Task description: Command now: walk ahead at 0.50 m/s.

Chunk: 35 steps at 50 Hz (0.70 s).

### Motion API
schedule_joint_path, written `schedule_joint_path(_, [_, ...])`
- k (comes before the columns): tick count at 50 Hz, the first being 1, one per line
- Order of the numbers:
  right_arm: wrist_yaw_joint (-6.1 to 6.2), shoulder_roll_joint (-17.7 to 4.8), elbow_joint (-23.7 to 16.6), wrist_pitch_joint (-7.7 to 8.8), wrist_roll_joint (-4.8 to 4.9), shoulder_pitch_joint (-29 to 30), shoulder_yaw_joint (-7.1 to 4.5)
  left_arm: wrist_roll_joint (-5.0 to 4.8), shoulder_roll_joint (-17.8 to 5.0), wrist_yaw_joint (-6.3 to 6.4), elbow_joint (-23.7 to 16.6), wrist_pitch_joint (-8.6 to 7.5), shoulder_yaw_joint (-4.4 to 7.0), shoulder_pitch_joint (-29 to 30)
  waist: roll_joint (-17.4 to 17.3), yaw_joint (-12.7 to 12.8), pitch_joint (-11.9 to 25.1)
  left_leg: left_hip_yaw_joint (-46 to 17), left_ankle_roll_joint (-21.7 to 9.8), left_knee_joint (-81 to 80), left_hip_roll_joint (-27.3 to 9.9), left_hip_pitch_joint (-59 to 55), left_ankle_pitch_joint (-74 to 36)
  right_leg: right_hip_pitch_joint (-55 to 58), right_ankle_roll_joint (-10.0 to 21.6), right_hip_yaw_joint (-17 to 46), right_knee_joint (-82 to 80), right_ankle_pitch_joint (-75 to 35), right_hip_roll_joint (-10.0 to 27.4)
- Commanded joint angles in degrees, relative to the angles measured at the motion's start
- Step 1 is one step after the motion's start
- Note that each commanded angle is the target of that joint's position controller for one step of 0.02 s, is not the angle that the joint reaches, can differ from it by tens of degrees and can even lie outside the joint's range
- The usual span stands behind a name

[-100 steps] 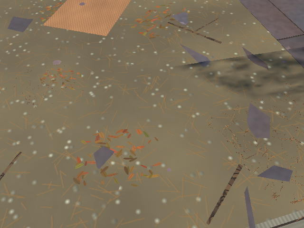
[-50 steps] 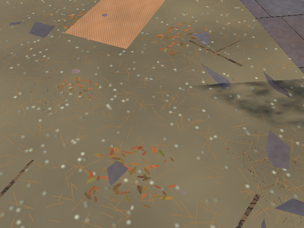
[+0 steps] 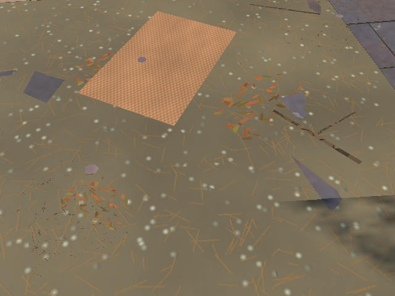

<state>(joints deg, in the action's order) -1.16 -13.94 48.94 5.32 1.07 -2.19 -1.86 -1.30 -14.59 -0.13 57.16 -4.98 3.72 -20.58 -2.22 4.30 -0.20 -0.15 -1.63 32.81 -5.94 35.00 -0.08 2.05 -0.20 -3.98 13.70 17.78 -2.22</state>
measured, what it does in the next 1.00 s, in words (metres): walks ahead: left foot, then right foot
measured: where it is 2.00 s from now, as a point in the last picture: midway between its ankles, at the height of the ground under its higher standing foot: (167, 187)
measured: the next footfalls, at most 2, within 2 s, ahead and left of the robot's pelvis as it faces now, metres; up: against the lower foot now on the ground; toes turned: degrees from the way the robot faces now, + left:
left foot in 0.06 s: +0.22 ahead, +0.13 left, +0.00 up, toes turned +3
right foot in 0.62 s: +0.54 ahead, -0.11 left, +0.00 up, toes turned +2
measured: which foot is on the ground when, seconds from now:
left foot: up 0.00-0.04, down 0.06-0.62, up 0.64-1.00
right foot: down 0.00-0.06, up 0.08-0.60, down 0.62-1.00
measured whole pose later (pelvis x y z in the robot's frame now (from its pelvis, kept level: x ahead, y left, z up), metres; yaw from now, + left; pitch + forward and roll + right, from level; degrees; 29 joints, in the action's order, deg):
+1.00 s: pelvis +0.55 +0.01 +0.01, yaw +15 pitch +1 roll -3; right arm -0.8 -15.5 46.2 2.0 1.3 -7.7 -4.8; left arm 0.5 -14.5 0.7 55.2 -5.5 4.7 -16.9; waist -2.1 3.5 -0.7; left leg -1.9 -1.6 47.1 -7.8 40.7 1.0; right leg 0.0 0.5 -13.4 13.4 14.4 -0.8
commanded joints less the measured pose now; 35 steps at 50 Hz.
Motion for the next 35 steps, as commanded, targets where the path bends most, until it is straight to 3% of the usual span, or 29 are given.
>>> schedule_joint_path(1, [-0.55,-7.7,-2.5,1.0,0.09,-2.8,-2.43,-0.07,-9.7,0.55,-2.6,0.6,1.96,2.3,6.1,-6.2,-0.6,1.7,-2.4,-2.6,2.4,-9.1,4.4,-2.3,8.7,6.5,4.0,-25.7,16.1])
schedule_joint_path(2, [-0.28,-10.1,0.4,0.99,0.0,-12.1,-3.9,0.41,-8.3,0.61,-2.8,1.05,1.43,2.5,5.2,-10.3,4.8,3.2,-3.8,-2.4,4.3,-20.4,5.2,-4.4,7.2,3.9,15.3,-32.5,12.9])
schedule_joint_path(3, [0.27,-14.9,2.4,0.81,-0.47,-22.3,-5.33,1.62,-5.4,0.68,-4.2,1.22,0.18,1.0,-2.5,-13.0,13.3,-8.0,-7.0,-2.2,-5.2,-36.4,5.5,-14.4,4.8,0.3,34.6,-20.6,8.9])
schedule_joint_path(4, [-0.16,-19.6,3.6,0.61,-1.05,-25.3,-6.1,1.17,2.5,0.07,-4.5,-0.16,-1.88,-6.9,-19.1,-8.3,19.3,-37.2,-16.5,-11.6,-16.6,-54.2,17.5,-37.0,1.5,2.3,54.4,12.1,-2.0])
schedule_joint_path(5, [-0.41,-13.6,2.8,0.94,-0.65,-24.4,-4.56,-0.17,-3.8,-0.13,-3.7,-1.45,-0.7,-4.2,-12.3,-10.2,19.5,-43.4,-15.7,-16.7,-16.3,-54.4,25.0,-43.8,2.4,10.5,62.5,14.9,0.3])
schedule_joint_path(6, [-0.33,-10.8,1.7,1.33,-0.55,-19.8,-3.75,-1.4,-7.1,-0.27,-5.3,-2.14,0.1,1.5,-7.8,-9.8,12.2,-34.7,-12.8,-16.3,-14.9,-48.0,22.7,-47.7,3.7,10.0,63.7,9.8,3.3])
schedule_joint_path(7, [-0.32,-9.3,0.5,1.41,-0.85,-14.9,-3.22,-1.03,-7.0,0.22,-6.2,-2.28,0.03,4.9,-2.5,-8.3,8.4,-27.4,-11.5,-16.7,-13.0,-40.1,15.8,-45.9,4.0,8.6,61.5,4.0,6.6])
schedule_joint_path(8, [-0.45,-7.8,0.2,1.45,-1.39,-11.8,-2.84,-0.02,-6.8,0.68,-6.5,-1.96,0.39,6.6,-1.0,-6.7,5.3,-21.9,-11.0,-18.0,-11.0,-33.0,9.6,-43.3,4.0,8.2,57.8,0.3,8.7])
schedule_joint_path(10, [-0.71,-5.6,0.8,1.66,-1.98,-11.1,-2.26,0.2,-5.2,0.71,-6.1,-0.49,0.62,4.8,-3.0,-4.1,4.3,-15.8,-10.4,-21.1,-8.3,-27.2,4.9,-37.6,4.0,8.5,53.5,-3.0,10.6])
schedule_joint_path(14, [0.32,-8.1,2.6,1.82,-1.37,-14.9,-3.0,0.82,-3.7,0.78,-7.5,0.81,0.62,8.8,-0.4,-4.0,1.0,-10.2,-11.5,-24.8,-7.9,-27.1,-1.8,-41.9,2.2,7.7,44.1,-9.6,11.2])
schedule_joint_path(19, [1.51,-8.2,4.0,0.89,-0.82,-18.6,-2.83,0.78,-2.3,0.12,-10.0,0.45,0.32,17.7,-1.2,-6.3,-1.4,-4.0,-9.2,-26.1,-5.4,-29.4,-3.0,-43.2,0.9,5.7,28.6,-22.6,9.6])
schedule_joint_path(25, [1.79,-8.3,6.6,-0.45,-0.19,-24.6,-2.99,0.29,-2.0,-1.48,-13.7,-0.7,-0.31,28.2,-1.2,-9.5,-5.2,-5.4,-9.5,-22.6,-7.2,-36.6,-3.3,-43.5,1.4,4.3,17.4,-21.2,6.6])
schedule_joint_path(28, [2.36,-9.7,6.6,-1.21,0.12,-23.8,-3.66,0.09,-3.7,-2.34,-14.4,-1.81,0.08,27.5,-2.7,-7.4,-4.4,-7.9,-8.6,-18.3,-9.0,-38.4,-7.2,-38.2,2.5,4.7,13.9,-16.9,5.2])
schedule_joint_path(29, [2.39,-10.3,6.2,-1.37,0.13,-22.6,-3.91,0.11,-4.9,-2.33,-13.9,-2.07,0.58,24.9,-3.7,-5.6,-2.8,-8.1,-8.1,-15.6,-8.9,-38.0,-12.8,-33.1,3.2,3.9,13.4,-15.1,4.0])
schedule_joint_path(30, [2.36,-10.3,5.7,-1.51,0.22,-20.9,-3.88,0.26,-6.6,-2.07,-12.3,-2.28,1.55,18.8,-4.0,-2.1,0.8,-6.9,-7.0,-9.6,-7.0,-36.6,-20.8,-23.9,4.4,2.4,12.1,-15.1,2.3])
schedule_joint_path(31, [2.26,-8.7,4.8,-1.47,-0.16,-19.8,-3.29,0.76,-9.9,-1.51,-9.4,-2.44,3.01,8.3,-3.3,2.3,7.9,-4.8,-5.1,2.0,-3.6,-29.8,-20.3,-7.7,6.7,4.1,14.5,-17.1,4.4])
schedule_joint_path(32, [2.23,-5.7,2.7,-1.25,-1.55,-20.0,-2.18,1.62,-14.7,-0.67,-8.1,-2.13,4.14,-2.4,5.3,5.1,18.1,-1.6,-2.7,21.3,1.7,-16.8,0.4,10.5,10.0,18.1,16.1,-16.5,17.4])
schedule_joint_path(33, [1.86,0.8,2.5,-0.09,0.35,-28.1,-0.64,1.96,-15.6,-1.09,-7.4,-1.73,3.99,-2.5,21.5,0.3,25.7,-4.3,-0.4,37.7,8.9,2.3,34.4,24.6,18.1,43.6,7.8,-6.1,28.4])
schedule_joint_path(34, [1.93,-6.5,3.1,0.46,1.81,-24.1,-2.32,1.43,-9.4,-0.93,-8.3,-1.54,2.51,-0.1,14.4,1.9,19.8,-8.7,-0.6,43.5,5.2,7.3,33.0,19.5,15.5,41.1,5.0,-0.7,25.7])
schedule_joint_path(35, [2.05,-8.5,1.5,0.53,2.09,-19.1,-3.06,0.95,-6.5,-0.64,-8.7,-1.53,1.68,3.9,11.3,1.5,11.5,-6.9,-1.0,43.5,2.7,9.7,27.5,11.2,12.6,31.0,4.1,-2.7,23.9])
Keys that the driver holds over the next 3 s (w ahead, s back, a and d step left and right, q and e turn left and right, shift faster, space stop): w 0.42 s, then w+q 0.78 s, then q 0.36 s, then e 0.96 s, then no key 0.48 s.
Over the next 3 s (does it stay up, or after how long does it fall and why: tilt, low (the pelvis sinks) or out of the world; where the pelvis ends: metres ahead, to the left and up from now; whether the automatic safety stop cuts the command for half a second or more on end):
stays up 0.90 0.18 0.00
